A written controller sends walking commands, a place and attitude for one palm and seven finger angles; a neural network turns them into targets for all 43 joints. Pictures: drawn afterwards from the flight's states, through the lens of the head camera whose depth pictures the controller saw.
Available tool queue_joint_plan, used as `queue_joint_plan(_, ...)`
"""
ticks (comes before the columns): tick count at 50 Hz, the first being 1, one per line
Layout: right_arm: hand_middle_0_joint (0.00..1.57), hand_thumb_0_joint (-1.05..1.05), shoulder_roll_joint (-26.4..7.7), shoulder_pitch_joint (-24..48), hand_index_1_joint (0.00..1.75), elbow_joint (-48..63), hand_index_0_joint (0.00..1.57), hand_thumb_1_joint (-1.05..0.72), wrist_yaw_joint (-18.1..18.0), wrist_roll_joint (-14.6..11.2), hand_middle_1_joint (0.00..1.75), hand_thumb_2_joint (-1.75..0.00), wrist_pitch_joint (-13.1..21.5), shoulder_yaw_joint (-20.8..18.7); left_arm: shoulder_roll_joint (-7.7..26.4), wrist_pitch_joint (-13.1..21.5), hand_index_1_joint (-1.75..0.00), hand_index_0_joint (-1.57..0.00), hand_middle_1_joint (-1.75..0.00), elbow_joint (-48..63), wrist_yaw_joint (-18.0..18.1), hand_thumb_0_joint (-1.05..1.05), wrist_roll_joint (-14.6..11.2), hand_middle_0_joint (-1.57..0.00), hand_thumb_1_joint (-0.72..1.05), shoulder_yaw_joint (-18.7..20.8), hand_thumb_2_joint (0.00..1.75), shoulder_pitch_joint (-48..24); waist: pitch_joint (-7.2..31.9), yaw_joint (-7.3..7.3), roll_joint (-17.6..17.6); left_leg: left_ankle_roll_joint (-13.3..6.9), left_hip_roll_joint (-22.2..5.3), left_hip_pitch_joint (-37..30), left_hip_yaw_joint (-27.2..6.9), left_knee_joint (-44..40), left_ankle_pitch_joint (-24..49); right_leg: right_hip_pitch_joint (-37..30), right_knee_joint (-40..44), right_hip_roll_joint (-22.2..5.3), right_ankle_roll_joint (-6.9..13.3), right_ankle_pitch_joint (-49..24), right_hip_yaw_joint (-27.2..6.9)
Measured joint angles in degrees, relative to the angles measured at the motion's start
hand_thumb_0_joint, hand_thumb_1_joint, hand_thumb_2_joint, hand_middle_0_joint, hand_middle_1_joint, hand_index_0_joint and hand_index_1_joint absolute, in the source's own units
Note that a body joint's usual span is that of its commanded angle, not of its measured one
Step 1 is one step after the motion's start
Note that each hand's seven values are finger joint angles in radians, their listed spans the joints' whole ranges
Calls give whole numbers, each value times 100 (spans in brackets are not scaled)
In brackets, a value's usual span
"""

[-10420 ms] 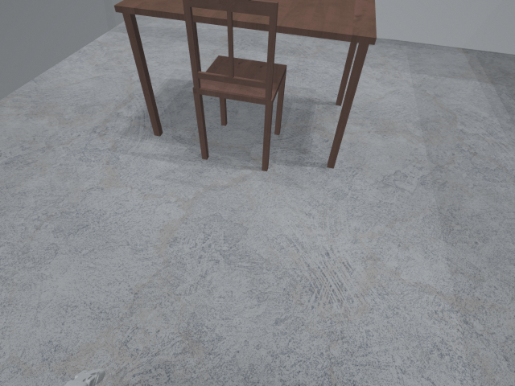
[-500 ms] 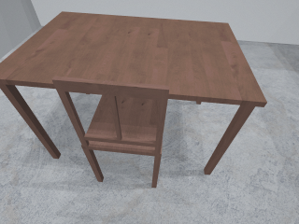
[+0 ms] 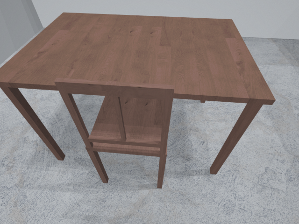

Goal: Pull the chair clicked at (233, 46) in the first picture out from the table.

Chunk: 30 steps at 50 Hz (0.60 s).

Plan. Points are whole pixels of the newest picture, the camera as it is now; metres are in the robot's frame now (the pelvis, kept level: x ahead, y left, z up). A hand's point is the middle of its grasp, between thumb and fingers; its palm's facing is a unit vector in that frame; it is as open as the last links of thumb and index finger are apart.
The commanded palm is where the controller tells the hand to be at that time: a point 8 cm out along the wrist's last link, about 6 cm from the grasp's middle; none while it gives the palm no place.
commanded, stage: look again from close up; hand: left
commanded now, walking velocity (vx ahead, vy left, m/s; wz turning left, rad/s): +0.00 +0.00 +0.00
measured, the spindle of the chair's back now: (120, 120) +0.51 +0.14 -0.08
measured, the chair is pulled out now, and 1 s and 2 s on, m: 0.00 0.00 0.00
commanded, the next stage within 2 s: come to a stop and stand still in 0.60 s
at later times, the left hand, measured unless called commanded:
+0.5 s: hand out of the picture +0.03 +0.18 -0.17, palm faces -0.01 -0.98 -0.19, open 7.3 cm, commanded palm none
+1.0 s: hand out of the picture +0.02 +0.19 -0.17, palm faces -0.01 -0.98 -0.22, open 7.4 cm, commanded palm none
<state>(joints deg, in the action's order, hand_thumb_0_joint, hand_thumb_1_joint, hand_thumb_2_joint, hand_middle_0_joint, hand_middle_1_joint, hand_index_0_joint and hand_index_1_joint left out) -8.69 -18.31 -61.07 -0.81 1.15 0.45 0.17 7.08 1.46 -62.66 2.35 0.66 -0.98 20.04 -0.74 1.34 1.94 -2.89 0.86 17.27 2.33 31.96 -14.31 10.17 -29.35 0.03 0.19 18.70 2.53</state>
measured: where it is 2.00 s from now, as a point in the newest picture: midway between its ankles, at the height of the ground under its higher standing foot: outside the picture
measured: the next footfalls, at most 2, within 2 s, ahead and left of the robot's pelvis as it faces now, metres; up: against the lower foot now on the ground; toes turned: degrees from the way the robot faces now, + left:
none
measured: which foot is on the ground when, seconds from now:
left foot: down 0.00-1.00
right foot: down 0.00-1.00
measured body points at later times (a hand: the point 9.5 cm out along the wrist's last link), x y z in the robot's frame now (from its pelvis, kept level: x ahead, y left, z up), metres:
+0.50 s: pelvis +0.02 +0.01 +0.00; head +0.03 +0.02 +0.45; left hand +0.03 +0.24 -0.16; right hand +0.04 -0.22 -0.15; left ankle +0.03 +0.09 -0.73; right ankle -0.03 -0.12 -0.73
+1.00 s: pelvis +0.02 +0.02 +0.00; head +0.02 +0.01 +0.45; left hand +0.02 +0.25 -0.15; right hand +0.05 -0.22 -0.16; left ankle +0.03 +0.09 -0.73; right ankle -0.03 -0.12 -0.73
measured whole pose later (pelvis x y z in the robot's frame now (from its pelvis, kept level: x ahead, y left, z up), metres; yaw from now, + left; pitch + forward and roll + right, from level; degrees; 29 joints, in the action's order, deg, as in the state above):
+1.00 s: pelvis +0.02 +0.02 +0.00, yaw -1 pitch -1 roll +0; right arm -11.0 -14.6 -59.6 -1.0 0.6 0.8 0.5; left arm 9.6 0.8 -60.9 2.4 0.5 -1.4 17.9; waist -1.5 0.3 1.4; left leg -4.2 2.5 14.4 3.9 30.7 -15.4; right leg 8.2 -29.3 -1.7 -1.3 19.9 1.0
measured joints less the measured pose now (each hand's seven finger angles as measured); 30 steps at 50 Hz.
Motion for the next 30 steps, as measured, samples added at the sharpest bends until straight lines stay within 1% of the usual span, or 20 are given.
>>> queue_joint_plan(4,19,2,-58,22,30,-12,20,-93,-25,-14,30,-90,53,28,69,10,-30,-20,-30,90,8,0,-10,-20,91,21,90,-112,75,-49,-34,-43,83,-135,75,-66,-42,-63,-62,-91,-59,89,-70)
queue_joint_plan(10,20,2,-110,175,30,-43,20,-93,-32,-33,30,-90,103,49,163,3,-30,-20,-30,201,11,0,-16,-19,91,30,90,-300,45,-80,-138,-77,151,-294,159,-266,10,-136,0,-162,-100,87,-152)
queue_joint_plan(18,19,1,-109,357,30,-102,20,-92,-18,-47,30,-90,122,71,266,-41,-30,-20,-30,203,-14,0,-19,-19,91,23,90,-375,-33,-92,-282,-81,160,-406,203,-447,67,-220,155,-169,-116,25,-200)
queue_joint_plan(30,20,1,-96,501,30,-245,20,-91,-23,-70,30,-90,95,82,301,-85,-30,-20,-30,61,-33,0,-13,-20,91,-2,90,-277,-114,-146,-351,-91,173,-516,197,-586,109,-350,338,-176,-136,-43,-195)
